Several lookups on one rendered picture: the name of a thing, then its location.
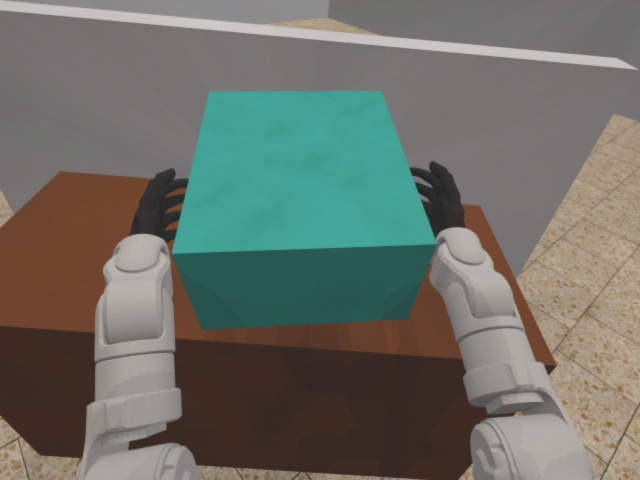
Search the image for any right robot hand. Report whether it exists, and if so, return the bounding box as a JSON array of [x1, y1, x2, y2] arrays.
[[410, 161, 466, 239]]

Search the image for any left robot forearm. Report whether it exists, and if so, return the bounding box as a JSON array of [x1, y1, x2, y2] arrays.
[[79, 234, 182, 480]]

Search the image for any pedestal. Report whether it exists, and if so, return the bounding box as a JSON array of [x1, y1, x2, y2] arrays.
[[0, 171, 557, 480]]

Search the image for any left robot upper arm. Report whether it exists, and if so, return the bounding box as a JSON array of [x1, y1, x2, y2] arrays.
[[84, 443, 198, 480]]

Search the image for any left robot hand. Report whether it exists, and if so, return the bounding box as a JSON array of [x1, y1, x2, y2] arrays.
[[129, 168, 189, 244]]

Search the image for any right robot forearm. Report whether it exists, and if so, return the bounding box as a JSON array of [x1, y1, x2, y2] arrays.
[[429, 227, 595, 480]]

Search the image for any right robot upper arm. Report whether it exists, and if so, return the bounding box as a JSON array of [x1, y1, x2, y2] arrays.
[[470, 413, 593, 480]]

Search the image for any carton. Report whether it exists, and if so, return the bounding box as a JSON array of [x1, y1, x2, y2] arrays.
[[172, 91, 437, 330]]

